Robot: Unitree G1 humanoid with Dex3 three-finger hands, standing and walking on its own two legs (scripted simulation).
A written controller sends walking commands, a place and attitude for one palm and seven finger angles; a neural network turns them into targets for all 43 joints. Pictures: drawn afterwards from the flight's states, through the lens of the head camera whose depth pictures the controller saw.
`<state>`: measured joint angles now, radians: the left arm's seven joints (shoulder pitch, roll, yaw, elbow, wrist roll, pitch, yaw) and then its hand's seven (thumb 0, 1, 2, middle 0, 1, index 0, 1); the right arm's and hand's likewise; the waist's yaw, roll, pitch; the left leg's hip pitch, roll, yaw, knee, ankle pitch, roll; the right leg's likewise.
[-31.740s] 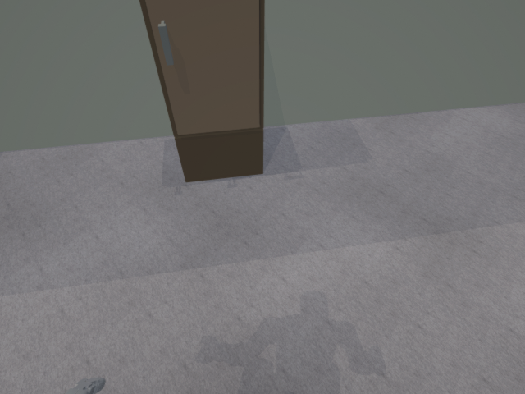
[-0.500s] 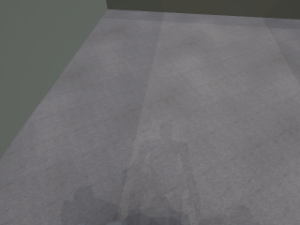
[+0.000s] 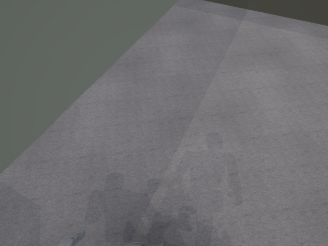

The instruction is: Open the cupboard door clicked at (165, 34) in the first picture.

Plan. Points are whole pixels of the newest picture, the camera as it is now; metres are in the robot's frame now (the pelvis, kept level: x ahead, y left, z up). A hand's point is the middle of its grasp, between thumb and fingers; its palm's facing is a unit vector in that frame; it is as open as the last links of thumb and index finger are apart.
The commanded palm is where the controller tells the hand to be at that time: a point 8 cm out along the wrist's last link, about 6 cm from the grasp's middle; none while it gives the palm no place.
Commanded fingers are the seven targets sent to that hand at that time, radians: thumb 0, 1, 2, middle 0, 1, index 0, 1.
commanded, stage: turn to face it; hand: left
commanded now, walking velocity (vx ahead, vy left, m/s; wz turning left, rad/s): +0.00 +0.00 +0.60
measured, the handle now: out of the picture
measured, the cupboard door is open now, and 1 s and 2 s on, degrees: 46 46 46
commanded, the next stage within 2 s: none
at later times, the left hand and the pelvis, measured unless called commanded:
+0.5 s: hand out of the picture -0.01 +0.21 -0.18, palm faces +0.36 -0.90 -0.25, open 7.4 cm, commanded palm none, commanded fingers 0.00 0.90 0.90 -0.20 -0.30 -0.20 -0.30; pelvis +0.02 -0.01 +0.00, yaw +19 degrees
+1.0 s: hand out of the picture +0.00 +0.15 -0.16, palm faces +0.60 -0.77 -0.22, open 7.4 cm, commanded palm none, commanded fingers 0.00 0.90 0.90 -0.20 -0.30 -0.20 -0.30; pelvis +0.04 -0.05 +0.00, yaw +38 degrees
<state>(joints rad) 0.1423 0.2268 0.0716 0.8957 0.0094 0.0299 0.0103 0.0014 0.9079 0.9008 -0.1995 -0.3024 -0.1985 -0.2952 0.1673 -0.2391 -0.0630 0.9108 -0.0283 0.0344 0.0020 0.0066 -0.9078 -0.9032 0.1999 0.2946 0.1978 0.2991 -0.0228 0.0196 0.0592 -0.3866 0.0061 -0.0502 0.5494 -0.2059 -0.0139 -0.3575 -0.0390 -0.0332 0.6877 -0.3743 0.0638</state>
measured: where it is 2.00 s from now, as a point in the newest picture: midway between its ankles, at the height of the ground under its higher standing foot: outside the picture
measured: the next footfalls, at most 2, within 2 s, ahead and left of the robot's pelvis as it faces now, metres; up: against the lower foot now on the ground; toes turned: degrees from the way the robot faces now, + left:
right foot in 0.02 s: +0.04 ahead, -0.14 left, +0.00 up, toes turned -2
left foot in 0.38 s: +0.04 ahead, +0.11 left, +0.00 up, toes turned +21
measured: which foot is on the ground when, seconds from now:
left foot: down 0.00-0.02, up 0.04-0.36, down 0.38-0.72, up 0.74-1.00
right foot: up 0.00-0.00, down 0.02-0.38, up 0.40-0.70, down 0.72-1.00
